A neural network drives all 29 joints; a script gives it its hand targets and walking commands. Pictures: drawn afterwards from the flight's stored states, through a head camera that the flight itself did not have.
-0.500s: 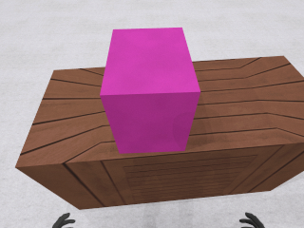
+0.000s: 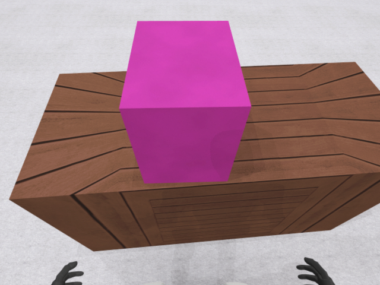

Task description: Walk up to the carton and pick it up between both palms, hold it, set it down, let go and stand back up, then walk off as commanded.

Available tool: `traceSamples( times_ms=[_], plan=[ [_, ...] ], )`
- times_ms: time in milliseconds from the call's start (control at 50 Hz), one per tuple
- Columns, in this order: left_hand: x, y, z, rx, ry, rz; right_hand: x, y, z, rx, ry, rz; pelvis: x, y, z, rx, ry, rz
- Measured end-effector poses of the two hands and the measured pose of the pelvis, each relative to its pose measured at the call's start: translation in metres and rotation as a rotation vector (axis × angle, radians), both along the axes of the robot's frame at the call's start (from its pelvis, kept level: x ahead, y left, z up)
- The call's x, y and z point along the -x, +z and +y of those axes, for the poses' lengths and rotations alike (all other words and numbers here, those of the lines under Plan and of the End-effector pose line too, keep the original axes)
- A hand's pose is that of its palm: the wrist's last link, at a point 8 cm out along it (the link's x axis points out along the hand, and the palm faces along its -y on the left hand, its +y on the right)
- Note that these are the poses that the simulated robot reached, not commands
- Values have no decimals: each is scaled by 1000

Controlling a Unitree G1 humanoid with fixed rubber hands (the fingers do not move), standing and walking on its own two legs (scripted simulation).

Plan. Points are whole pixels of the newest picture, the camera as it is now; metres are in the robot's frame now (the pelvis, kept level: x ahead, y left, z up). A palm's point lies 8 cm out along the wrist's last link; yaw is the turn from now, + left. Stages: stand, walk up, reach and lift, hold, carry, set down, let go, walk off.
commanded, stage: reach and lift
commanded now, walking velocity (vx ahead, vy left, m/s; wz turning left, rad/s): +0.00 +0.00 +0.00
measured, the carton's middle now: (184, 105) +0.52 +0.02 +0.04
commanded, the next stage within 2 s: none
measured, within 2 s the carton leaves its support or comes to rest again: neither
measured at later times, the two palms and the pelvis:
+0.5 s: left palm (67, 263) +0.17 +0.27 -0.07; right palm (320, 270) +0.14 -0.26 -0.08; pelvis +0.02 -0.01 +0.00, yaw -1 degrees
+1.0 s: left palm (73, 261) +0.17 +0.24 -0.04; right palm (318, 270) +0.14 -0.24 -0.04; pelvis +0.01 +0.00 +0.01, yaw -3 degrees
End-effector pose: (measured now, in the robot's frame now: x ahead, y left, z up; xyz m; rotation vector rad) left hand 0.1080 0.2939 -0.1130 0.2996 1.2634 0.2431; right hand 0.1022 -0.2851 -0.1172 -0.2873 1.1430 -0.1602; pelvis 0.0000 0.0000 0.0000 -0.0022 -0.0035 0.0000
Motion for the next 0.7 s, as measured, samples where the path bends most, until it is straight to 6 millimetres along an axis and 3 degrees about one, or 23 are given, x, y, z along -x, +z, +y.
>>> traceSamples(
  times_ms=[120,200,280,400,540,700],
  plan=[
    [-73,12,-23,6,-87,-139,-50,4,18,-44,52,-168,3,-16,-4,16,2,-25],
    [-93,31,-40,25,-110,-225,-62,18,19,-53,42,-244,-7,-12,-5,24,0,-57],
    [-91,37,-43,37,-91,-242,-60,28,11,-35,36,-265,-16,-7,-7,14,-2,-74],
    [-71,38,-31,26,-38,-234,-50,36,8,-29,38,-278,-18,-1,-11,2,-13,-66],
    [-55,49,-26,27,-31,-305,-39,40,29,-78,26,-328,-14,4,-11,-4,-16,-56],
    [-55,62,-35,61,-55,-398,-37,49,49,-115,-6,-412,-9,7,-7,-5,-25,-60]
  ],
)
